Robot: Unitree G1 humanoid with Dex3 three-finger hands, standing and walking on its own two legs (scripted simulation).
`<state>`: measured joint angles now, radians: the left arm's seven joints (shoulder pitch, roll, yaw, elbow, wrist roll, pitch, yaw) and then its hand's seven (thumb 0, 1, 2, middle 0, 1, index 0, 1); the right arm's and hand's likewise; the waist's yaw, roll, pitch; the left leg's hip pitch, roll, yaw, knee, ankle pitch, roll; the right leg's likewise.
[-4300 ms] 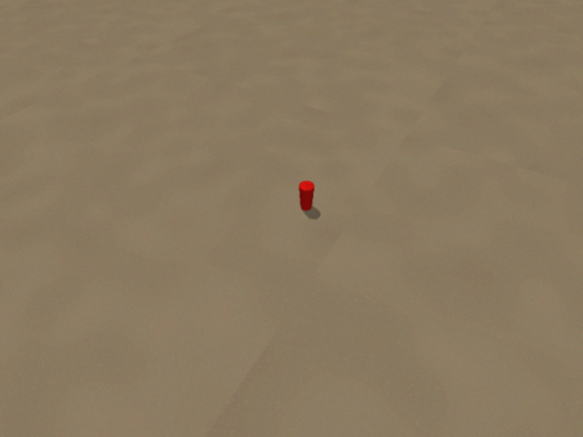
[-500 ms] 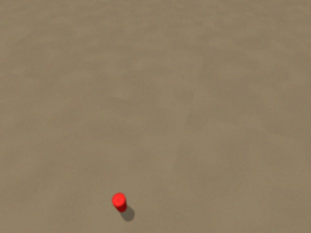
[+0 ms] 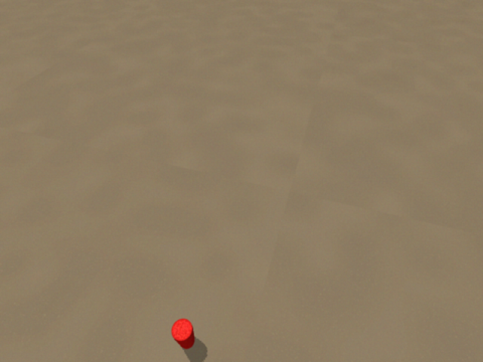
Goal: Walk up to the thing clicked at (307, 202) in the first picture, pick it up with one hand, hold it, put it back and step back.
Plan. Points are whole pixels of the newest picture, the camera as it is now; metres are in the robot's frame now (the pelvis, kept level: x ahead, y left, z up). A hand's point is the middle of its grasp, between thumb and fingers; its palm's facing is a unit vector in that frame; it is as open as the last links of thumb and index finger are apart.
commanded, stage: walk up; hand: left
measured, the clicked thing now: (184, 335) +0.39 +0.23 -0.71
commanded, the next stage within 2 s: stand in 0.72 s
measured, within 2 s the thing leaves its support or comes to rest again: neither
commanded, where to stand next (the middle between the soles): +0.03 +0.00 m, yaw +1 degrees
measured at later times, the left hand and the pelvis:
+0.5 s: hand out of the picture +0.08 +0.26 -0.15, palm faces +0.00 -0.94 -0.34, open 7.4 cm; pelvis +0.01 +0.00 +0.00, yaw +0 degrees
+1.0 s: hand out of the picture +0.10 +0.26 -0.15, palm faces -0.01 -0.94 -0.34, open 7.4 cm; pelvis +0.01 +0.00 +0.00, yaw +0 degrees
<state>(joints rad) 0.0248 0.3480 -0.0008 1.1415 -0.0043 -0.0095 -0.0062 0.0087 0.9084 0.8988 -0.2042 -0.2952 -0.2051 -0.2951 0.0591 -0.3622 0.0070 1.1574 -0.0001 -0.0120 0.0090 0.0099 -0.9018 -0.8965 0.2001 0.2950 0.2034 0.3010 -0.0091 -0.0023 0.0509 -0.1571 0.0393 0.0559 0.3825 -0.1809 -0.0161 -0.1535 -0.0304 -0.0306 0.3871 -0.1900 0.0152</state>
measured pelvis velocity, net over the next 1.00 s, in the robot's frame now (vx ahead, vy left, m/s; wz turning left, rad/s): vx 0.01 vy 0.00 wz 0.01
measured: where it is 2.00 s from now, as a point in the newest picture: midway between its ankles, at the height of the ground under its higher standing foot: outside the picture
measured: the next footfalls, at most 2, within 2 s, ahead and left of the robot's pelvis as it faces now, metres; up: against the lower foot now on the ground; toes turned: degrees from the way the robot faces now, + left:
none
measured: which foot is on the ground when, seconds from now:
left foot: down 0.00-1.00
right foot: down 0.00-1.00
